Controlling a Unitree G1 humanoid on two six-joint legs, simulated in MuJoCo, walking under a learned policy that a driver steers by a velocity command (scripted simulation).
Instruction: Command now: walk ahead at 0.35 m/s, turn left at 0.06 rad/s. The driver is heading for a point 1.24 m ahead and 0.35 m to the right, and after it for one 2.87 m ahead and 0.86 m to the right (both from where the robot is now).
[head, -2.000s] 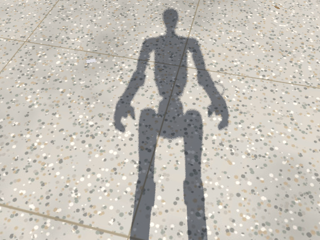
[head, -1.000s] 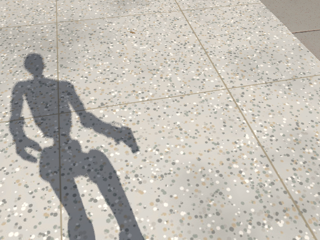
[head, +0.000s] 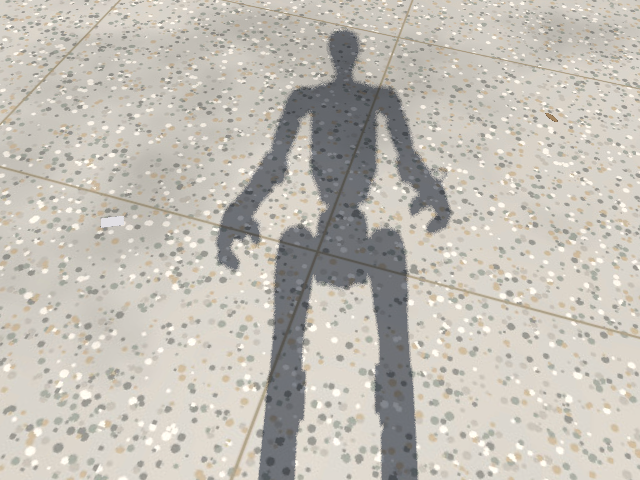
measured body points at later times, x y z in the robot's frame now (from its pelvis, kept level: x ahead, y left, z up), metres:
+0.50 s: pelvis +0.23 -0.08 -0.02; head +0.27 -0.10 +0.43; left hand +0.47 +0.14 -0.11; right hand +0.22 -0.38 -0.13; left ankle +0.07 +0.10 -0.66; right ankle +0.29 -0.18 -0.73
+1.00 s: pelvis +0.52 -0.14 -0.01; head +0.54 -0.15 +0.44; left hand +0.69 +0.09 -0.13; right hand +0.58 -0.46 -0.08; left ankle +0.64 -0.09 -0.73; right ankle +0.32 -0.18 -0.67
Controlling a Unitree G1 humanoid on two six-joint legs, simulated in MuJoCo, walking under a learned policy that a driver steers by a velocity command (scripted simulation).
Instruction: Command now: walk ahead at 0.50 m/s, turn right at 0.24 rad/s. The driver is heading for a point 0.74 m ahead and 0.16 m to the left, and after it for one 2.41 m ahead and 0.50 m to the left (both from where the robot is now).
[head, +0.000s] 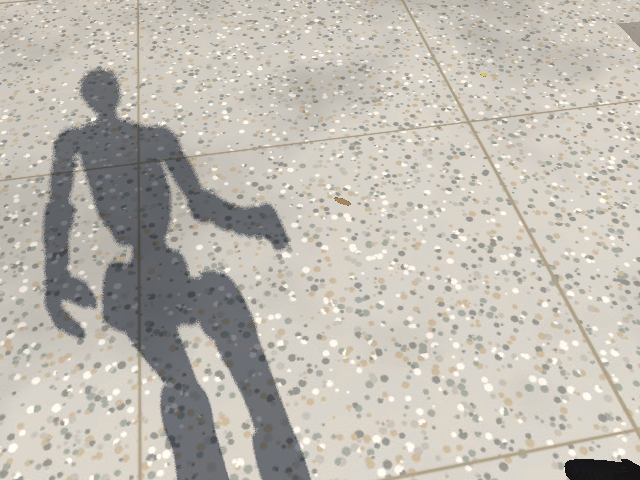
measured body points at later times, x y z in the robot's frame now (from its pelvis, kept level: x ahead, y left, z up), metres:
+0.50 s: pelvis +0.26 -0.05 +0.01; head +0.30 -0.06 +0.45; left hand +0.47 +0.21 -0.06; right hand +0.29 -0.33 -0.13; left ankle +0.12 +0.09 -0.66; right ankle +0.34 -0.15 -0.72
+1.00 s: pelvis +0.51 +0.04 -0.01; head +0.55 +0.06 +0.44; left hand +0.46 +0.33 -0.14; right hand +0.79 -0.14 -0.09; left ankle +0.57 +0.14 -0.72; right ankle +0.38 -0.15 -0.65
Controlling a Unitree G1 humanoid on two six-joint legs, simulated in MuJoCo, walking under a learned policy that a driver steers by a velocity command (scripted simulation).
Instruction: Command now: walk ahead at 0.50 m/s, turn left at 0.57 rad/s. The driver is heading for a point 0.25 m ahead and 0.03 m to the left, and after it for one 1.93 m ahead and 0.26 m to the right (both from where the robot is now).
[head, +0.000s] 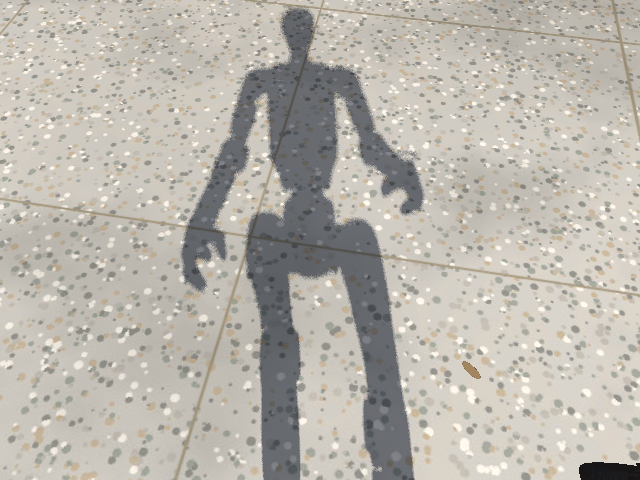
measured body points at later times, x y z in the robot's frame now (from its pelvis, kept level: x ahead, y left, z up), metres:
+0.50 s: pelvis +0.20 -0.03 +0.01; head +0.23 -0.03 +0.46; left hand +0.33 +0.25 -0.09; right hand +0.37 -0.28 -0.10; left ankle +0.11 +0.08 -0.67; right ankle +0.31 -0.11 -0.72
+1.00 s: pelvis +0.22 +0.01 +0.03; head +0.26 +0.03 +0.48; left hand +0.41 +0.28 -0.08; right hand +0.31 -0.28 -0.07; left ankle +0.24 +0.13 -0.72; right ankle +0.20 -0.13 -0.64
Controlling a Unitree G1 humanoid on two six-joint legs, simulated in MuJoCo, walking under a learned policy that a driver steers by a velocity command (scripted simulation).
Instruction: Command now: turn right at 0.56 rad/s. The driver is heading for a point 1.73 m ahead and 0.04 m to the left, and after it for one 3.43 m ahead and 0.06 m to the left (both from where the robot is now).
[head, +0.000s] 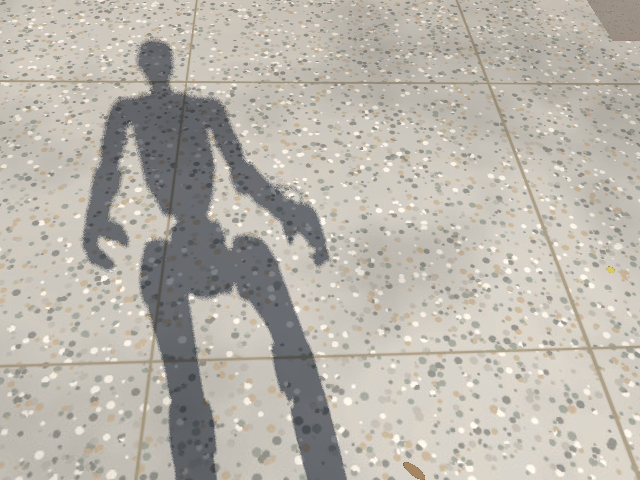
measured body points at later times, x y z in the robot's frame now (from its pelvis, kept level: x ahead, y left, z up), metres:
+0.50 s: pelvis +0.00 -0.05 +0.00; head +0.02 -0.07 +0.45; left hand +0.23 +0.17 -0.09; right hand +0.06 -0.35 -0.12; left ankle +0.05 +0.10 -0.71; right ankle -0.01 -0.14 -0.74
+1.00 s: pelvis +0.00 -0.03 +0.00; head +0.04 -0.03 +0.44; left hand +0.10 +0.26 -0.11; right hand +0.18 -0.30 -0.10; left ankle +0.00 +0.10 -0.69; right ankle -0.01 -0.14 -0.74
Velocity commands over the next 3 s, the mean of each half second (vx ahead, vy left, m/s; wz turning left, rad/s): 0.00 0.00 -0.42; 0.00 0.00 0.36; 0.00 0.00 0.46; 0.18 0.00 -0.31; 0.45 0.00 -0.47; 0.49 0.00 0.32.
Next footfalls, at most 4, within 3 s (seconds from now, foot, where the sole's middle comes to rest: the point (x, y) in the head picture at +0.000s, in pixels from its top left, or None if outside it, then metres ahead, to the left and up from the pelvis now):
0.18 right None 0.03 -0.15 -0.78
0.56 left None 0.08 0.09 -0.78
1.12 left None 0.04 0.11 -0.78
1.54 right None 0.09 -0.11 -0.78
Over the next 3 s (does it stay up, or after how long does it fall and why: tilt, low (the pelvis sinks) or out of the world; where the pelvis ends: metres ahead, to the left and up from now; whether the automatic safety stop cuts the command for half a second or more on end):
stays up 0.65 -0.09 0.00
